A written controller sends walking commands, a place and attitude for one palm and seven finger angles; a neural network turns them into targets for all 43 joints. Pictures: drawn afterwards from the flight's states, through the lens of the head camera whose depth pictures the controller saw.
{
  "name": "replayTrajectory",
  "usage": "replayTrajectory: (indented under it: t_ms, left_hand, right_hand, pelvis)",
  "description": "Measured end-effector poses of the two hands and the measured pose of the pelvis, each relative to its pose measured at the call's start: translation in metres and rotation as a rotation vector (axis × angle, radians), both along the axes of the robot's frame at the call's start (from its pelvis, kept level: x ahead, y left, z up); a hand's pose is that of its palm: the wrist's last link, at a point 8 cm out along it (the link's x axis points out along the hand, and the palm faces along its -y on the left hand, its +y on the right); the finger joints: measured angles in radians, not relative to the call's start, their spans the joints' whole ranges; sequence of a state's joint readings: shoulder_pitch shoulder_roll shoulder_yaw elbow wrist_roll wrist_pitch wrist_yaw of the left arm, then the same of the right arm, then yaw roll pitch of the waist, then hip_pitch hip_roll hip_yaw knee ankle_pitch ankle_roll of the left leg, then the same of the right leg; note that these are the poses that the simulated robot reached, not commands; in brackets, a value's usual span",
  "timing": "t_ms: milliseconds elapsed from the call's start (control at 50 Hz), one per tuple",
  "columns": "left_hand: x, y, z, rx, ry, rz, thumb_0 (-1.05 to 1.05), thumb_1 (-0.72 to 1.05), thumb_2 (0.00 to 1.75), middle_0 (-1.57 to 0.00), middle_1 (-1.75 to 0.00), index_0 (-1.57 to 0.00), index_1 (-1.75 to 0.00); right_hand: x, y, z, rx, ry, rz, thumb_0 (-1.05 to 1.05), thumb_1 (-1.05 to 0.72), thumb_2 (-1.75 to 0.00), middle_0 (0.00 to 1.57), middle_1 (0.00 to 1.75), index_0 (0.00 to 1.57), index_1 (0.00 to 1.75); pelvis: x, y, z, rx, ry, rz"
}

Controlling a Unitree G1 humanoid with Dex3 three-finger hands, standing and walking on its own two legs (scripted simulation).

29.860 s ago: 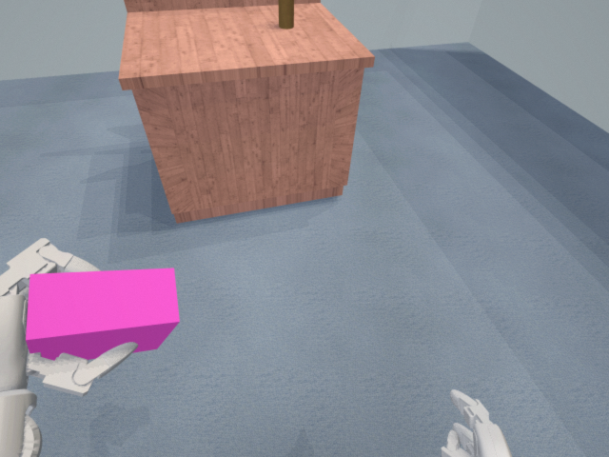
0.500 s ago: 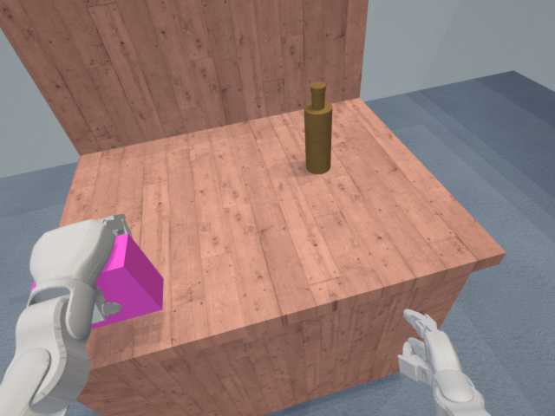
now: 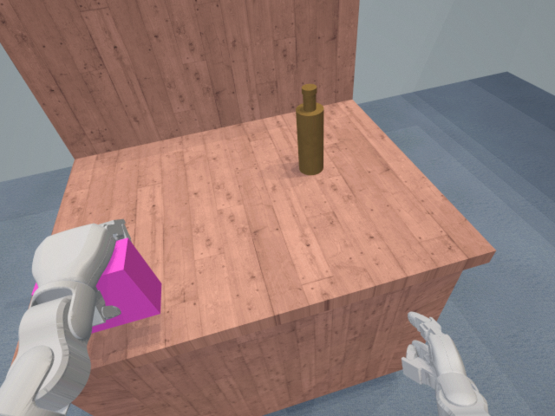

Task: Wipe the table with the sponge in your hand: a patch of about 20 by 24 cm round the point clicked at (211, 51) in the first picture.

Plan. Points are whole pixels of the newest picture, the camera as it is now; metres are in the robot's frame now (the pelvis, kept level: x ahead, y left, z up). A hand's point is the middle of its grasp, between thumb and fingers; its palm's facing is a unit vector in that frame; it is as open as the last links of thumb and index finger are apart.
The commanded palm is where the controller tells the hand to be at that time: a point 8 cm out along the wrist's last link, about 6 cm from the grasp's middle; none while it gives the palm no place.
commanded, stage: move the sponge above the wiping area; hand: left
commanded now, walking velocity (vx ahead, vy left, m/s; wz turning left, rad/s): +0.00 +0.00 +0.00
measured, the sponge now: (111, 295) +0.23 +0.30 +0.07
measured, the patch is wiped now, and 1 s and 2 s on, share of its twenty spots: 0.00 0.00 0.00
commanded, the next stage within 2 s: none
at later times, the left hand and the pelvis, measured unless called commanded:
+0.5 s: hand (116, 275) +0.24 +0.28 +0.10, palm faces +0.03 -0.07 -1.00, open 9.9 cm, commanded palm +0.21 +0.28 +0.17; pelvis +0.00 -0.01 +0.00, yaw +0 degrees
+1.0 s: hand (122, 274) +0.26 +0.29 +0.08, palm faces +0.00 -0.07 -1.00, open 9.9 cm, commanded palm +0.23 +0.28 +0.15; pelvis +0.01 -0.01 +0.00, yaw +0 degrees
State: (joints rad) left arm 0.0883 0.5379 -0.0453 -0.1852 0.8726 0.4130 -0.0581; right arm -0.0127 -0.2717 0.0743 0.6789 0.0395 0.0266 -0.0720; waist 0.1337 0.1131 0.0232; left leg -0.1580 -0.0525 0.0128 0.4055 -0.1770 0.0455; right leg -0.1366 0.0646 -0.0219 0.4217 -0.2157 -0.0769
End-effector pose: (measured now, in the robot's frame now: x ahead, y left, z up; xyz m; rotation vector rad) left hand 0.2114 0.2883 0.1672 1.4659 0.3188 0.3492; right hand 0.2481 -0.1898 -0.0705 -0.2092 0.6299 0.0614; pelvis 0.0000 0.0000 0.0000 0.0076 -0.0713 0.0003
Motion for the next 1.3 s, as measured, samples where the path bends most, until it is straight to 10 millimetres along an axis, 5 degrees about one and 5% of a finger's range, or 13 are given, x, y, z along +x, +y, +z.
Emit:
replayTrajectory:
  t_ms: [460,740,1300]
  left_hand:
    - [0.01,-0.014,-0.011,0.006,0.006,-0.018,-0.01,-0.48,1.04,-0.75,-1.35,-0.76,-1.35]
    - [0.009,-0.006,-0.023,-0.001,0.043,0.004,-0.01,-0.48,1.04,-0.75,-1.35,-0.76,-1.35]
    - [0.032,-0.005,-0.041,-0.007,0.052,-0.013,-0.01,-0.48,1.04,-0.75,-1.35,-0.76,-1.35]
  right_hand:
    - [-0.007,-0.019,-0.005,0.004,0.013,-0.044,0.01,-0.9,-0.89,0.2,0.3,0.2,0.3]
    - [-0.009,-0.033,-0.007,-0.021,0.021,-0.075,0.01,-0.9,-0.89,0.2,0.3,0.2,0.3]
    - [-0.015,-0.027,-0.013,-0.017,0.065,-0.102,0.01,-0.9,-0.89,0.2,0.3,0.2,0.3]
  pelvis:
    - [0.003,-0.01,0.0,0.005,0.008,-0.005]
    - [0.004,-0.012,-0.001,0.004,0.017,-0.001]
    - [0.01,-0.004,-0.001,0.0,0.046,-0.001]
